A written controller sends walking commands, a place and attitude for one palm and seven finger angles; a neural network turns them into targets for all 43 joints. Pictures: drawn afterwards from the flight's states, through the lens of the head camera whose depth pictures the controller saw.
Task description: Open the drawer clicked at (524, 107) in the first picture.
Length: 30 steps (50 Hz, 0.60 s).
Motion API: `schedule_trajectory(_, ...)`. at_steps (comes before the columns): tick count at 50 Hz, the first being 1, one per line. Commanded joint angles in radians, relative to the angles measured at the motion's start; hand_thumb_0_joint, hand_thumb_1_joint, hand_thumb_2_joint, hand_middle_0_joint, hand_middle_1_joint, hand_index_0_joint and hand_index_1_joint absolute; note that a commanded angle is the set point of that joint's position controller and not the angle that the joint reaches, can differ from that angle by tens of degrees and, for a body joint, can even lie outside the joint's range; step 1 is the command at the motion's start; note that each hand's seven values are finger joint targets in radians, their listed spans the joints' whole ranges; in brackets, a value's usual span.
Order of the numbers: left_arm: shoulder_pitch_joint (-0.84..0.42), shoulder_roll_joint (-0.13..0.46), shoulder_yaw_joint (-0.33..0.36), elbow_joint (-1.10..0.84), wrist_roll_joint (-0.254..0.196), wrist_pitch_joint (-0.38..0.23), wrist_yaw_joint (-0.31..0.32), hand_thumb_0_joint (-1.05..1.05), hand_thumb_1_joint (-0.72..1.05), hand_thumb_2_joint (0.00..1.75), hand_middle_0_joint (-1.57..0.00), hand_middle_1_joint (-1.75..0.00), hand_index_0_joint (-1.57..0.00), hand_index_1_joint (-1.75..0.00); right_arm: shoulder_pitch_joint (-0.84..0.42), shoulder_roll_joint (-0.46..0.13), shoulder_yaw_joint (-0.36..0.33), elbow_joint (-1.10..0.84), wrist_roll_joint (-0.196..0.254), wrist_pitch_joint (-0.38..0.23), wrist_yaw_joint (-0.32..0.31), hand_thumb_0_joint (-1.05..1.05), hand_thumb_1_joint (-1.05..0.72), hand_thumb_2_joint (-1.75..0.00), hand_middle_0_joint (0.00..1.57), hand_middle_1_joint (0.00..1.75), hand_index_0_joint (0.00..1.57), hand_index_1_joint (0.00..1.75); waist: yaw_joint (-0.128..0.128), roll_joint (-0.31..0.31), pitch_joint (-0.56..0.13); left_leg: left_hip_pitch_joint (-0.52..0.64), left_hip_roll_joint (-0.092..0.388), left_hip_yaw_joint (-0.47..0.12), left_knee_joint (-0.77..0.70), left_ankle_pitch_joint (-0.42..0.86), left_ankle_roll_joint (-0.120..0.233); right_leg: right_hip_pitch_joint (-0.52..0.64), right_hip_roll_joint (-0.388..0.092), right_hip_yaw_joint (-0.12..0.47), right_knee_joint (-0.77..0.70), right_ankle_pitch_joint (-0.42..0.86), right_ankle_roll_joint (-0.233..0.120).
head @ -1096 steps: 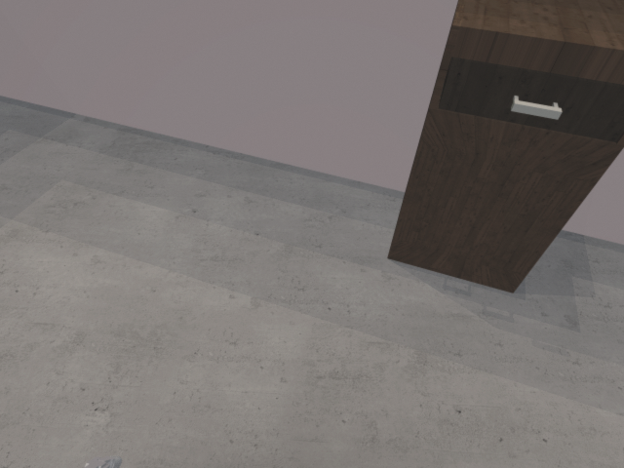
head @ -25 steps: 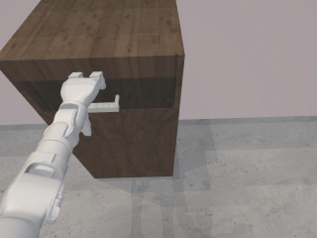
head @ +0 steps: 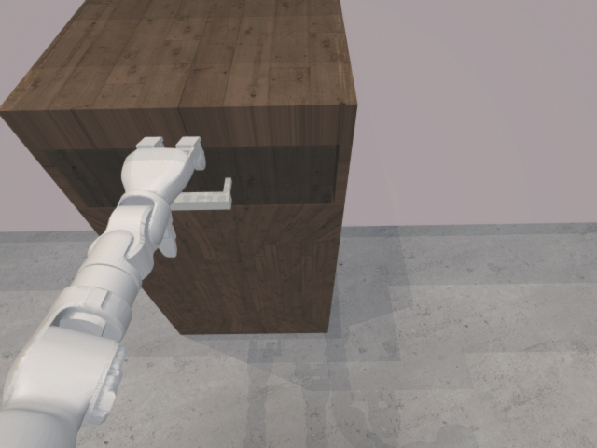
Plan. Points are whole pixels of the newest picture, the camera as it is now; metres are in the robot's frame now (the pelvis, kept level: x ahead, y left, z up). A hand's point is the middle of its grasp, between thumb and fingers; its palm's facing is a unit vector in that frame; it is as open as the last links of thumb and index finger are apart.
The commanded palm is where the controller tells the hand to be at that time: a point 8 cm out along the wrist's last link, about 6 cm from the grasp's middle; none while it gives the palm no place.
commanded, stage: re-aim the fingers above the handle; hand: left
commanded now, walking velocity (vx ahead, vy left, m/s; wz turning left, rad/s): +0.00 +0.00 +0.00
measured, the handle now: (198, 192) +0.51 +0.18 +0.01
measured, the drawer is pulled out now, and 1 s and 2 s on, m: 0.00 0.00 0.00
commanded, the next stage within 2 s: lower the fingers behind the handle in 0.82 s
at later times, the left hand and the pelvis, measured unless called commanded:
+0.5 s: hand (176, 194) +0.46 +0.19 +0.07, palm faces -0.02 -0.02 -1.00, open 13.8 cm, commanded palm +0.44 +0.19 +0.13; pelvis +0.00 +0.00 +0.00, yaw +0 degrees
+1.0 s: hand (179, 193) +0.46 +0.18 +0.06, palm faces -0.02 -0.01 -1.00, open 13.8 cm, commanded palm +0.44 +0.19 +0.12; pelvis +0.00 +0.00 +0.00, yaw +0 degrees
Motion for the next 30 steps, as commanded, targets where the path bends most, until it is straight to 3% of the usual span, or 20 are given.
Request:
schedule_trajectory(1, -0.490, 0.201, 0.081, -0.246, -0.001, -0.013, 0.057, 0.00, -0.50, 0.30, -0.30, -1.20, -0.30, -1.20, 0.045, -0.128, -0.054, -0.083, -0.002, -0.025, -0.003, 0.00, -0.90, -0.90, 0.20, 0.30, 0.20, 0.30, -0.014, -0.002, -0.396, 0.161, 0.017, -0.001, -0.029, 0.501, -0.015, 0.232, 0.001, -0.026, -0.015, 0.337, -0.028)
schedule_trajectory(2, -0.486, 0.178, 0.064, -0.236, -0.001, -0.006, 0.061, 0.00, -0.50, 0.30, -0.30, -1.20, -0.30, -1.20, 0.040, -0.128, -0.053, -0.081, -0.002, -0.024, -0.001, 0.00, -0.90, -0.90, 0.20, 0.30, 0.20, 0.30, -0.018, -0.005, -0.384, 0.157, 0.017, 0.000, -0.029, 0.491, -0.016, 0.219, 0.001, -0.028, -0.016, 0.328, -0.027)
schedule_trajectory(4, -0.486, 0.213, 0.097, -0.227, 0.003, 0.003, 0.072, 0.00, -0.50, 0.30, -0.30, -1.20, -0.30, -1.20, 0.037, -0.132, -0.052, -0.076, -0.003, -0.021, 0.001, 0.00, -0.90, -0.90, 0.20, 0.30, 0.20, 0.30, -0.008, -0.012, -0.384, 0.146, 0.018, -0.001, -0.033, 0.504, -0.019, 0.233, 0.002, -0.030, -0.013, 0.331, -0.031)
schedule_trajectory(6, -0.477, 0.177, 0.071, -0.213, 0.001, 0.022, 0.075, 0.00, -0.50, 0.30, -0.30, -1.20, -0.30, -1.20, 0.035, -0.128, -0.051, -0.077, -0.002, -0.019, 0.006, 0.00, -0.90, -0.90, 0.20, 0.30, 0.20, 0.30, -0.006, -0.015, -0.376, 0.141, 0.019, -0.001, -0.037, 0.500, -0.020, 0.230, 0.001, -0.033, -0.013, 0.333, -0.029)
schedule_trajectory(8, -0.459, 0.183, 0.074, -0.194, 0.006, 0.042, 0.072, 0.00, -0.50, 0.30, -0.30, -1.20, -0.30, -1.20, 0.028, -0.130, -0.048, -0.078, -0.001, -0.014, 0.006, 0.00, -0.90, -0.90, 0.20, 0.30, 0.20, 0.30, -0.004, -0.033, -0.376, 0.133, 0.018, 0.005, -0.041, 0.488, -0.017, 0.246, 0.001, -0.030, -0.015, 0.340, -0.028)
schedule_trajectory(11, -0.459, 0.202, 0.082, -0.143, 0.004, 0.061, 0.058, 0.00, -0.50, 0.30, -0.30, -1.20, -0.30, -1.20, 0.019, -0.136, -0.040, -0.082, 0.004, -0.009, -0.001, 0.00, -0.90, -0.90, 0.20, 0.30, 0.20, 0.30, -0.012, -0.075, -0.317, 0.084, 0.015, 0.011, -0.058, 0.411, -0.009, 0.253, -0.003, -0.029, -0.028, 0.314, -0.026)
schedule_trajectory(13, -0.480, 0.222, 0.087, -0.170, 0.007, 0.055, 0.049, 0.00, -0.50, 0.30, -0.30, -1.20, -0.30, -1.20, 0.018, -0.136, -0.038, -0.092, 0.005, -0.011, -0.008, 0.00, -0.90, -0.90, 0.20, 0.30, 0.20, 0.30, -0.010, -0.066, -0.340, 0.083, 0.012, 0.014, -0.062, 0.386, -0.005, 0.270, -0.007, -0.020, -0.032, 0.306, -0.025)
schedule_trajectory(17, -0.484, 0.162, 0.046, -0.222, -0.002, 0.020, 0.033, 0.00, -0.50, 0.30, -0.30, -1.20, -0.30, -1.20, 0.029, -0.128, -0.047, -0.098, 0.001, -0.019, -0.009, 0.00, -0.90, -0.90, 0.20, 0.30, 0.20, 0.30, -0.015, -0.030, -0.374, 0.140, 0.017, 0.006, -0.047, 0.453, -0.008, 0.253, -0.005, -0.024, -0.026, 0.330, -0.026)
schedule_trajectory(20, -0.444, 0.232, 0.107, -0.201, -0.005, 0.009, 0.038, 0.00, -0.50, 0.30, -0.30, -1.20, -0.30, -1.20, 0.028, -0.131, -0.042, -0.097, 0.000, -0.017, -0.012, 0.00, -0.90, -0.90, 0.20, 0.30, 0.20, 0.30, 0.001, -0.051, -0.372, 0.100, 0.010, 0.011, -0.048, 0.434, -0.006, 0.286, -0.006, -0.017, -0.025, 0.342, -0.025)
schedule_trajectory(21, -0.443, 0.211, 0.086, -0.169, -0.003, 0.017, 0.040, 0.00, -0.50, 0.30, -0.30, -1.20, -0.30, -1.20, 0.024, -0.130, -0.039, -0.091, 0.002, -0.016, -0.012, 0.00, -0.90, -0.90, 0.20, 0.30, 0.20, 0.30, -0.013, -0.062, -0.325, 0.083, 0.010, 0.016, -0.052, 0.403, -0.005, 0.264, -0.006, -0.020, -0.030, 0.329, -0.023)
schedule_trajectory(22, -0.469, 0.225, 0.094, -0.185, -0.001, 0.016, 0.046, 0.00, -0.50, 0.30, -0.30, -1.20, -0.30, -1.20, 0.027, -0.132, -0.039, -0.088, 0.002, -0.018, -0.012, 0.00, -0.90, -0.90, 0.20, 0.30, 0.20, 0.30, -0.013, -0.060, -0.323, 0.074, 0.010, 0.017, -0.054, 0.393, -0.004, 0.262, -0.007, -0.015, -0.033, 0.323, -0.023)
schedule_trajectory(24, -0.459, 0.277, 0.135, -0.193, 0.007, 0.015, 0.054, 0.00, -0.50, 0.30, -0.30, -1.20, -0.30, -1.20, 0.021, -0.136, -0.039, -0.095, 0.002, -0.017, -0.014, 0.00, -0.90, -0.90, 0.20, 0.30, 0.20, 0.30, 0.005, -0.041, -0.359, 0.069, 0.005, 0.019, -0.054, 0.395, -0.005, 0.296, -0.008, -0.009, -0.029, 0.324, -0.026)
schedule_trajectory(26, -0.486, 0.207, 0.073, -0.190, 0.007, 0.019, 0.055, 0.00, -0.50, 0.30, -0.30, -1.20, -0.30, -1.20, 0.027, -0.128, -0.042, -0.090, 0.004, -0.021, -0.013, 0.00, -0.90, -0.90, 0.20, 0.30, 0.20, 0.30, -0.019, -0.029, -0.348, 0.085, 0.008, 0.018, -0.049, 0.389, -0.005, 0.260, -0.007, -0.015, -0.030, 0.318, -0.024)
schedule_trajectory(30, -0.494, 0.218, 0.083, -0.205, -0.005, 0.012, 0.046, 0.00, -0.50, 0.30, -0.30, -1.20, -0.30, -1.20, 0.040, -0.132, -0.049, -0.087, 0.003, -0.025, -0.013, 0.00, -0.90, -0.90, 0.20, 0.30, 0.20, 0.30, -0.021, -0.027, -0.393, 0.113, 0.009, 0.014, -0.040, 0.427, -0.003, 0.277, -0.005, -0.012, -0.026, 0.348, -0.023)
